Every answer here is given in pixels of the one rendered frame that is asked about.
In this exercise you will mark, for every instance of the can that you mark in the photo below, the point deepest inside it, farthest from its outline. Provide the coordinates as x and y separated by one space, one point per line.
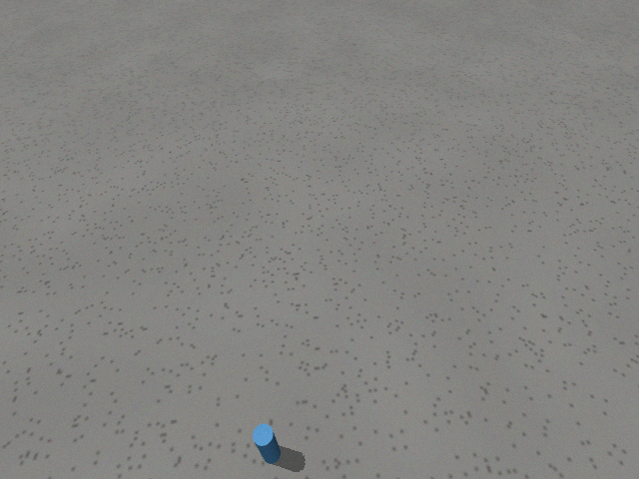
266 442

